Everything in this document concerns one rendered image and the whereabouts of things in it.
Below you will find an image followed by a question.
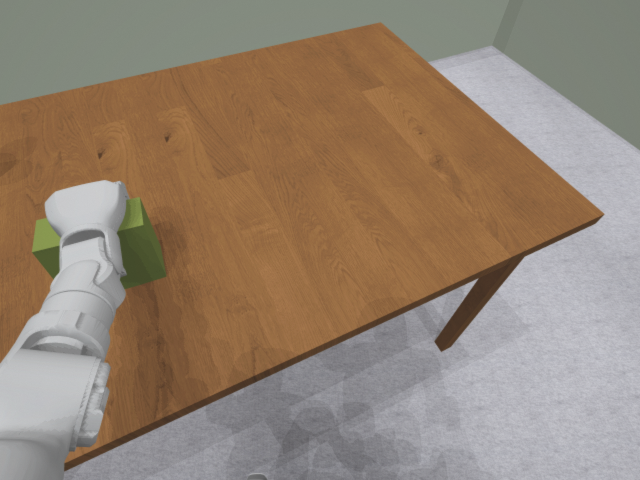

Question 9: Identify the table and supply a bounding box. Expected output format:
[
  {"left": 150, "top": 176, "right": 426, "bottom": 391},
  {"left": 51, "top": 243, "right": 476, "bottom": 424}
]
[{"left": 0, "top": 22, "right": 604, "bottom": 471}]

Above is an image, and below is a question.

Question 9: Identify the sponge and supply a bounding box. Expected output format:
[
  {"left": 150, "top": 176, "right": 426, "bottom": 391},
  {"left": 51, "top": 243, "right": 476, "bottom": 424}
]
[{"left": 32, "top": 197, "right": 167, "bottom": 289}]

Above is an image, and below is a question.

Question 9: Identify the left robot hand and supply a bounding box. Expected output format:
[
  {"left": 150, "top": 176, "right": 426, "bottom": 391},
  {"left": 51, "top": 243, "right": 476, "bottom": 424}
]
[{"left": 45, "top": 180, "right": 130, "bottom": 277}]

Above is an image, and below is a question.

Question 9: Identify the robot left upper arm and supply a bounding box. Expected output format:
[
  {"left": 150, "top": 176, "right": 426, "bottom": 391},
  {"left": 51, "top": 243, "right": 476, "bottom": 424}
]
[{"left": 0, "top": 349, "right": 111, "bottom": 480}]

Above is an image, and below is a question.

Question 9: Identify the robot left forearm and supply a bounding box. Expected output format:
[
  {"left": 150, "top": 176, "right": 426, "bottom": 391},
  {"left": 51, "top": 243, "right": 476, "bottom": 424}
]
[{"left": 0, "top": 224, "right": 126, "bottom": 379}]

